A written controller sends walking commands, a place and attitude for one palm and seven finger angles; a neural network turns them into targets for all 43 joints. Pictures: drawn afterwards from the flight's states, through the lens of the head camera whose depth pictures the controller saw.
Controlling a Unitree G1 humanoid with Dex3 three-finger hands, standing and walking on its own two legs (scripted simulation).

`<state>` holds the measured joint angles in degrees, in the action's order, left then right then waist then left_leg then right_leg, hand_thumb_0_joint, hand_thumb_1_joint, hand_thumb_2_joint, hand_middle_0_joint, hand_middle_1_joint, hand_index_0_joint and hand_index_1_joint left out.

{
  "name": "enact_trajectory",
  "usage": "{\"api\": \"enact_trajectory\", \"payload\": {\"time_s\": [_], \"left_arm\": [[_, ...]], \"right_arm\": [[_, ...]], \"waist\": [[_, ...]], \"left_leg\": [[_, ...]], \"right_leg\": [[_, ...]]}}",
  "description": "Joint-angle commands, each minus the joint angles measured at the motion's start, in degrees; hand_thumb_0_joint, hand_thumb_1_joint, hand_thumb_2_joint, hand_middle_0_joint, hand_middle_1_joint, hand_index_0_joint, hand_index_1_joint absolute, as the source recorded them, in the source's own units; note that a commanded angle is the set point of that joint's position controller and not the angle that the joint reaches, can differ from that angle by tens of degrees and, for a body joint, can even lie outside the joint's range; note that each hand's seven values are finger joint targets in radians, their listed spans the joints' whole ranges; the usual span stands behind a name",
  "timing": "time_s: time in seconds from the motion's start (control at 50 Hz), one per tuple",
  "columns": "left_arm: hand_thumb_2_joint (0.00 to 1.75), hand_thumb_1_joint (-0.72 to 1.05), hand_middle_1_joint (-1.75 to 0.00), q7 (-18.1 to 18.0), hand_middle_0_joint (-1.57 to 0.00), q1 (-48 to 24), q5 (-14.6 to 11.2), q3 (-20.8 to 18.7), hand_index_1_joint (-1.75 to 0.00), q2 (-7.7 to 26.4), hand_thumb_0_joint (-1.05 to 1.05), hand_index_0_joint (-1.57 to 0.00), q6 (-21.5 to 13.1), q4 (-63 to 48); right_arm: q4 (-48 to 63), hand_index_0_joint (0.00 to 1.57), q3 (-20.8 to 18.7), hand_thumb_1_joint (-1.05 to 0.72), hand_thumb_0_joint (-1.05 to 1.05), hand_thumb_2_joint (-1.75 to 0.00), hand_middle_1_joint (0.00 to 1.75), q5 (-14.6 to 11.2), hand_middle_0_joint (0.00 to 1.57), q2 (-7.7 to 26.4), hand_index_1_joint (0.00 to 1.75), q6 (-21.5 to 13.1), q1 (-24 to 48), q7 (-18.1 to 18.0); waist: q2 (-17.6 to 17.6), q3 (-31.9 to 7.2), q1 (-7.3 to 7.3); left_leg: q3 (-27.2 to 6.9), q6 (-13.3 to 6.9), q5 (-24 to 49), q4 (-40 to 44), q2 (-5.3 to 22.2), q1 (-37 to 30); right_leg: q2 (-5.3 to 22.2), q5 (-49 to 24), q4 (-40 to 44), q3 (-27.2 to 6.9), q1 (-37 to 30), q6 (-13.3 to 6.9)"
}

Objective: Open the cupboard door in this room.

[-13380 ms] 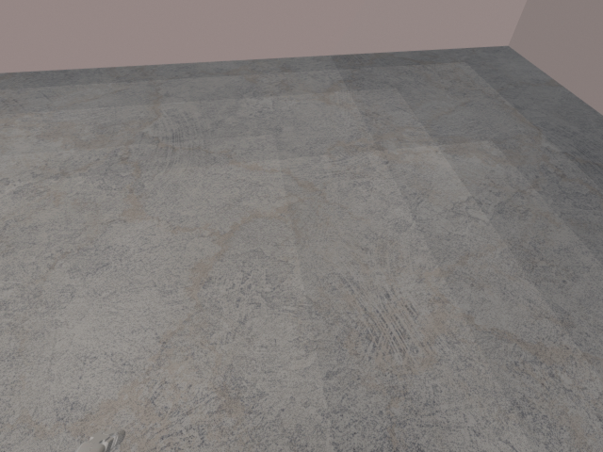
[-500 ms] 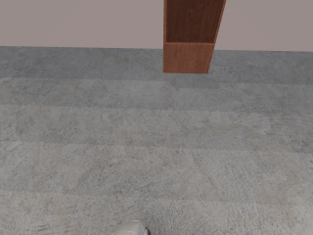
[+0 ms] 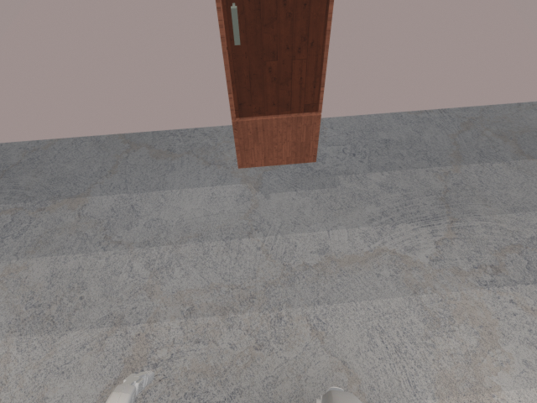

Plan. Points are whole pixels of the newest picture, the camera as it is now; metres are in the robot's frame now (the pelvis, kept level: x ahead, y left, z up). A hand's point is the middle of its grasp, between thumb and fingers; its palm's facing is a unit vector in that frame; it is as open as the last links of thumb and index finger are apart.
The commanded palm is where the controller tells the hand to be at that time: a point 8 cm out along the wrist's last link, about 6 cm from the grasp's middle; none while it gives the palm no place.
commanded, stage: stand and wait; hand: left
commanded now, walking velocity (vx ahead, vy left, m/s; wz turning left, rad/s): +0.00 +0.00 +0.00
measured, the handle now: (235, 24) +1.34 +0.13 +0.01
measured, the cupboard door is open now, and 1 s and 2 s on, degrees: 0 0 0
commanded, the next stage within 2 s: look at it before walking up in 0.94 s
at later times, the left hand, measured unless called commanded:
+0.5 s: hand out of the picture +0.10 +0.15 -0.17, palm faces +0.13 -0.98 -0.16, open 7.3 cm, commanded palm none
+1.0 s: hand out of the picture +0.11 +0.17 -0.17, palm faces +0.04 -0.98 -0.19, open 7.4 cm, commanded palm none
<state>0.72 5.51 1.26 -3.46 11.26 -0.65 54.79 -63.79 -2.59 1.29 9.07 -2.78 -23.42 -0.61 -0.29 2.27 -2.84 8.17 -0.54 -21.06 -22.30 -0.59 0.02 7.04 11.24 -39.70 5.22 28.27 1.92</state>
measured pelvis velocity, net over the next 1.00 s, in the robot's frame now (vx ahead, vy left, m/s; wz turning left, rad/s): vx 0.13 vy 0.01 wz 0.00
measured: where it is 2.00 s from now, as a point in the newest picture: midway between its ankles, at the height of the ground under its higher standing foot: outside the picture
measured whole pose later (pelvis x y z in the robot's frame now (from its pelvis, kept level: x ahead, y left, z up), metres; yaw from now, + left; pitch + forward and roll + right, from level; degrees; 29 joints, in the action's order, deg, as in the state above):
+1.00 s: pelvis +0.13 +0.01 +0.01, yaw +0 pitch -1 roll +0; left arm -2.2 17.0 0.2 -0.1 8.1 -0.6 66.4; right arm -67.3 0.4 0.0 6.4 -0.7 -17.6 -1.4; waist 0.0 2.5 0.2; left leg 7.5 -0.7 -14.1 -22.2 1.4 6.6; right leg 4.2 13.6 -23.3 7.3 8.0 1.3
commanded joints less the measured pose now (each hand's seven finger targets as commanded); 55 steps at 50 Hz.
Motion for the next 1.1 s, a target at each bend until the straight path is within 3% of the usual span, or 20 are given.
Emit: {"api": "enact_trajectory", "payload": {"time_s": [0.0, 0.02, 0.04, 0.06, 0.08, 0.1, 0.12, 0.16, 0.2, 0.28, 0.32, 0.36, 0.38, 0.4, 0.42, 0.44, 0.48, 0.7, 0.84, 1.08], "left_arm": [[0.90, 0.90, -0.30, -0.09, -0.20, 13.99, 0.33, -0.43, -0.30, 4.95, 0.00, -0.20, -2.33, 1.55], [0.90, 0.90, -0.30, -0.84, -0.20, 21.31, 0.85, -1.58, -0.30, 10.07, 0.00, -0.20, -3.31, 3.90], [0.90, 0.90, -0.30, -1.18, -0.20, 25.11, -0.29, -2.09, -0.30, 13.80, 0.00, -0.20, -3.31, 5.06], [0.90, 0.90, -0.30, -1.60, -0.20, 21.27, -0.72, -1.84, -0.30, 12.40, 0.00, -0.20, -3.32, 4.56], [0.90, 0.90, -0.30, -1.72, -0.20, 16.60, -0.71, -1.30, -0.30, 10.32, 0.00, -0.20, -3.40, 3.85], [0.90, 0.90, -0.30, -2.00, -0.20, 12.74, -0.93, -0.57, -0.30, 8.17, 0.00, -0.20, -3.03, 2.94], [0.90, 0.90, -0.30, -2.16, -0.20, 10.12, -0.78, 0.01, -0.30, 6.70, 0.00, -0.20, -3.04, 2.44], [0.90, 0.90, -0.30, -2.15, -0.20, 6.75, -0.56, 1.00, -0.30, 4.23, 0.00, -0.20, -3.04, 2.44], [0.90, 0.90, -0.30, -2.29, -0.20, 5.97, -0.09, 0.83, -0.30, 2.54, 0.00, -0.20, -2.82, 2.60], [0.90, 0.90, -0.30, -2.11, -0.20, 7.90, -0.13, 0.69, -0.30, 4.37, 0.00, -0.20, -2.01, 4.48], [0.90, 0.90, -0.30, -2.17, -0.20, 8.44, -0.27, 0.53, -0.30, 4.99, 0.00, -0.20, -1.71, 5.39], [0.90, 0.90, -0.30, -2.22, -0.20, 8.10, -0.80, 0.84, -0.30, 4.63, 0.00, -0.20, -1.39, 6.29], [0.90, 0.90, -0.30, -2.19, -0.20, 9.06, -1.05, 1.34, -0.30, 3.16, 0.00, -0.20, -1.08, 6.82], [0.90, 0.90, -0.30, -2.04, -0.20, 10.34, -1.14, 1.75, -0.30, 2.04, 0.00, -0.20, -0.77, 7.03], [0.90, 0.90, -0.30, -2.13, -0.20, 11.31, -1.08, 2.03, -0.30, 0.86, 0.00, -0.20, -0.50, 7.24], [0.90, 0.90, -0.30, -2.23, -0.20, 12.29, -0.78, 2.23, -0.30, 0.48, 0.00, -0.20, -0.51, 7.77], [0.90, 0.90, -0.30, -2.29, -0.20, 12.61, -0.83, 2.42, -0.30, 1.58, 0.00, -0.20, -0.23, 9.34], [0.90, 0.90, -0.30, -2.82, -0.20, 15.92, -0.76, 3.13, -0.30, 1.03, 0.00, -0.20, -0.58, 11.08], [0.90, 0.90, -0.30, -3.11, -0.20, 16.48, -0.88, 3.06, -0.30, 0.78, 0.00, -0.20, -0.49, 10.92], [0.90, 0.90, -0.30, -3.48, -0.20, 16.42, -0.93, 3.03, -0.30, 0.72, 0.00, -0.20, -0.24, 10.33]], "right_arm": [[1.87, 0.20, -1.50, -0.90, 0.00, -0.90, 0.30, -0.12, 0.20, 7.70, 0.30, -1.06, -0.94, -0.39], [2.59, 0.20, -0.87, -0.90, 0.00, -0.90, 0.30, -0.56, 0.20, 4.75, 0.30, -1.27, -2.40, 0.03], [4.06, 0.20, -0.51, -0.90, 0.00, -0.90, 0.30, -0.92, 0.20, 3.93, 0.30, -0.81, -3.02, -0.14], [3.50, 0.20, -0.59, -0.90, 0.00, -0.90, 0.30, -1.03, 0.20, 4.94, 0.30, -0.18, -2.08, -0.57], [2.93, 0.20, -0.63, -0.90, 0.00, -0.90, 0.30, -1.04, 0.20, 3.77, 0.30, 0.15, 0.04, -0.37], [2.84, 0.20, -0.64, -0.90, 0.00, -0.90, 0.30, -0.94, 0.20, 3.49, 0.30, 0.58, 2.08, -0.27], [2.47, 0.20, -0.32, -0.90, 0.00, -0.90, 0.30, -0.65, 0.20, 2.40, 0.30, 1.17, 1.85, -0.13], [1.09, 0.20, -0.03, -0.90, 0.00, -0.90, 0.30, -0.43, 0.20, 0.50, 0.30, 2.55, -1.13, 0.01], [0.38, 0.20, 0.06, -0.90, 0.00, -0.90, 0.30, -0.22, 0.20, -0.84, 0.30, 3.24, -2.67, 0.06], [1.54, 0.20, 0.62, -0.90, 0.00, -0.90, 0.30, -0.30, 0.20, -0.23, 0.30, 2.93, 1.61, 0.01], [1.76, 0.20, 0.84, -0.90, 0.00, -0.90, 0.30, -0.36, 0.20, 0.23, 0.30, 2.44, 2.79, -0.11], [0.75, 0.20, 0.98, -0.90, 0.00, -0.90, 0.30, -0.41, 0.20, 0.86, 0.30, 1.81, 1.82, -0.26], [0.18, 0.20, 0.92, -0.90, 0.00, -0.90, 0.30, -0.52, 0.20, 2.24, 0.30, 1.29, 2.11, -0.41], [0.45, 0.20, 0.78, -0.90, 0.00, -0.90, 0.30, -0.46, 0.20, 4.24, 0.30, 0.97, 2.82, -0.57], [1.06, 0.20, 0.86, -0.90, 0.00, -0.90, 0.30, -0.35, 0.20, 5.41, 0.30, 1.03, 4.96, -0.83], [1.37, 0.20, 1.10, -0.90, 0.00, -0.90, 0.30, -0.44, 0.20, 5.29, 0.30, 1.32, 6.72, -1.03], [0.77, 0.20, 1.60, -0.90, 0.00, -0.90, 0.30, -0.66, 0.20, 4.21, 0.30, 1.12, 7.37, -1.15], [0.11, 0.20, 1.66, -0.90, 0.00, -0.90, 0.30, -0.86, 0.20, 4.21, 0.30, 1.25, 5.94, -1.40], [-1.15, 0.20, 1.80, -0.90, 0.00, -0.90, 0.30, -0.92, 0.20, 3.80, 0.30, 0.88, 3.86, -1.51], [-2.78, 0.20, 1.61, -0.90, 0.00, -0.90, 0.30, -0.97, 0.20, 2.23, 0.30, 0.88, 1.35, -1.49]], "waist": [[1.56, -3.70, 7.80], [12.91, -10.41, 9.91], [18.21, -13.42, 8.90], [13.01, -12.50, 8.31], [11.39, -8.76, 7.27], [5.69, -4.53, 5.89], [3.87, -3.01, 4.23], [5.77, -2.12, 1.35], [8.67, -1.91, 0.60], [8.40, -2.37, 2.75], [7.73, -2.50, 2.92], [5.69, -2.94, 1.78], [1.52, -2.32, 2.00], [-3.82, -0.94, 2.76], [-5.28, 1.64, 3.80], [-2.11, 3.38, 4.29], [-7.15, 2.38, 3.97], [-0.14, 1.90, 3.31], [-0.01, 0.88, 3.38], [0.79, 2.05, 3.46]], "left_leg": [[-6.61, -4.50, 32.61, -13.44, 11.04, 10.23], [-2.01, -1.64, 15.36, -29.19, 5.23, 21.68], [-3.26, 0.15, -13.20, -42.35, -0.26, 28.70], [-8.76, 0.04, -12.89, -47.25, 2.61, 28.49], [-8.96, 0.40, -9.80, -49.36, 4.30, 29.70], [-9.44, 0.56, -6.54, -48.80, 5.60, 29.17], [-9.42, 1.03, -3.74, -46.32, 6.52, 27.07], [-7.93, 2.14, -0.27, -39.32, 6.70, 21.28], [-5.89, 2.85, 1.42, -33.14, 6.49, 17.98], [-4.41, 3.44, 1.24, -21.06, 5.72, 17.42], [-4.31, 3.52, 3.37, -14.01, 5.45, 14.71], [-4.14, 3.51, 11.19, -4.17, 5.36, 7.87], [-6.38, 3.01, 15.07, -1.06, 6.89, 4.10], [-10.18, 1.61, 17.14, 1.23, 10.71, 5.49], [-11.33, -0.03, 15.95, 3.09, 13.07, 10.95], [-10.02, -0.05, 12.81, 3.17, 12.47, 13.18], [-9.33, 0.17, 15.74, 4.89, 10.73, 12.96], [-7.34, 0.20, 15.57, 4.90, 9.08, 8.43], [-6.93, -0.32, 19.82, 4.59, 9.04, 8.02], [-6.56, -0.63, 19.52, 4.39, 8.69, 8.80]], "right_leg": [[-2.28, -5.18, 11.86, 1.11, -23.82, -1.99], [10.86, -15.82, 13.13, -12.75, -37.66, -5.68], [20.93, -32.83, 17.08, -25.97, -40.72, -11.62], [20.43, -32.65, 18.12, -23.23, -36.69, -14.00], [18.62, -29.67, 19.31, -20.76, -31.26, -13.67], [17.17, -26.49, 20.68, -17.23, -25.30, -12.24], [15.10, -24.16, 21.75, -13.04, -20.04, -10.87], [11.23, -19.87, 24.16, -5.59, -12.33, -8.28], [9.00, -14.37, 25.85, -3.10, -9.17, -8.13], [8.59, -9.30, 25.52, -5.12, -13.11, -9.61], [8.12, -7.54, 23.97, -5.24, -13.96, -9.44], [6.13, -3.68, 21.20, -4.18, -11.87, -7.07], [3.95, -0.42, 19.38, -3.52, -8.56, -5.14], [1.16, 1.69, 17.74, -2.21, -8.24, -3.18], [0.07, 1.78, 18.82, -1.65, -11.71, -1.81], [0.08, 0.79, 20.53, -2.44, -13.63, -1.65], [0.61, -2.79, 19.03, -1.40, -17.38, -1.20], [1.36, -4.29, 21.44, -2.32, -18.18, -1.52], [1.48, -6.97, 20.06, -2.05, -20.05, -1.61], [1.28, -7.14, 18.93, -2.03, -19.87, -1.77]]}}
